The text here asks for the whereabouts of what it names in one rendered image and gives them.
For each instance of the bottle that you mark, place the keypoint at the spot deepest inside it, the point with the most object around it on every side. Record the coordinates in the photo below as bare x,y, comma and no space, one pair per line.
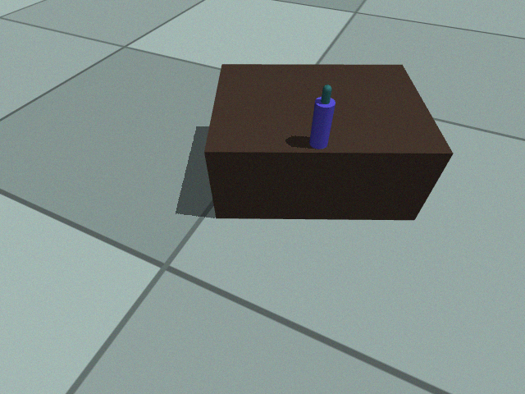
322,118

